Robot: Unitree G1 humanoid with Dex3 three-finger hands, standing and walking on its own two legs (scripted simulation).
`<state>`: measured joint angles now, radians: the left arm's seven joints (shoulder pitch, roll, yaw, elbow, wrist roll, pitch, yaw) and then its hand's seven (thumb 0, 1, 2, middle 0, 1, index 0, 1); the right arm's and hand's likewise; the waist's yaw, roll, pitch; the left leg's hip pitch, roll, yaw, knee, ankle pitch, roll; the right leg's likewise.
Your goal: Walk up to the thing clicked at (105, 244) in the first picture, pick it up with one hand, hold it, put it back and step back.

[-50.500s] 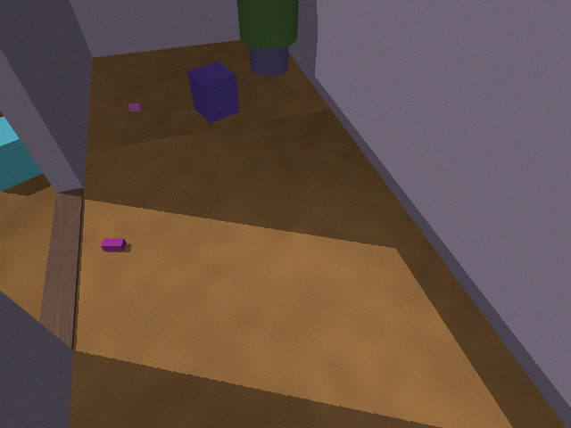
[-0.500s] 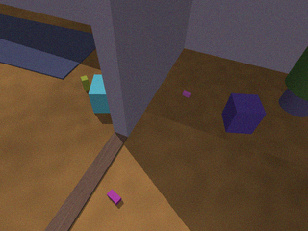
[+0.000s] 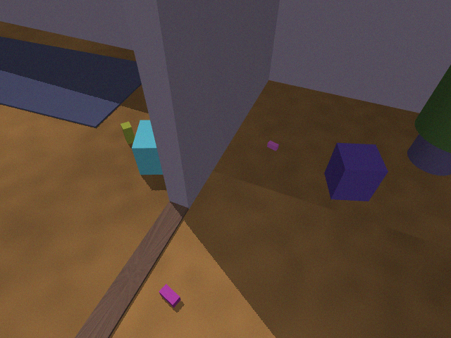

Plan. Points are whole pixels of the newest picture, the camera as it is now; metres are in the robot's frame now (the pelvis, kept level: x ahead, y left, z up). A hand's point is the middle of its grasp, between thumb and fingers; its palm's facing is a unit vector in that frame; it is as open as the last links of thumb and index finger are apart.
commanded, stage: stand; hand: left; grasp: from above
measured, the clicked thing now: (169, 295) +0.44 +0.24 -0.76
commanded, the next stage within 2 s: step back in 1.56 s
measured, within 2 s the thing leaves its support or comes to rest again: neither
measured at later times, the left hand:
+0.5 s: hand out of the picture +0.07 +0.24 -0.16, palm faces +0.01 -0.94 -0.34, open 7.4 cm
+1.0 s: hand out of the picture +0.09 +0.24 -0.16, palm faces +0.00 -0.94 -0.34, open 7.4 cm
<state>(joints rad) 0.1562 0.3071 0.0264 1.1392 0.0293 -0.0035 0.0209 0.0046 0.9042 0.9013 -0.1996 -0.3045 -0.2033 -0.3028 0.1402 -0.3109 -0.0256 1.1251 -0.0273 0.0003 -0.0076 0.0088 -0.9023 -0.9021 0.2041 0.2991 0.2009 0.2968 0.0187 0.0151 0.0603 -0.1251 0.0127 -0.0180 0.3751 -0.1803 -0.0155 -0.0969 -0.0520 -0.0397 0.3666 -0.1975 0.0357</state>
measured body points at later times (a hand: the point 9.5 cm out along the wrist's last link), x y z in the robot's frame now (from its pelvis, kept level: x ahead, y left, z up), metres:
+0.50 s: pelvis +0.01 -0.01 +0.00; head +0.01 -0.01 +0.45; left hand +0.07 +0.28 -0.13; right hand +0.08 -0.30 -0.14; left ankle +0.02 +0.13 -0.75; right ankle +0.00 -0.14 -0.75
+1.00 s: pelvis +0.02 -0.01 +0.00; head +0.02 -0.01 +0.45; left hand +0.09 +0.29 -0.13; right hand +0.08 -0.30 -0.14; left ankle +0.02 +0.13 -0.75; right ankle +0.00 -0.14 -0.75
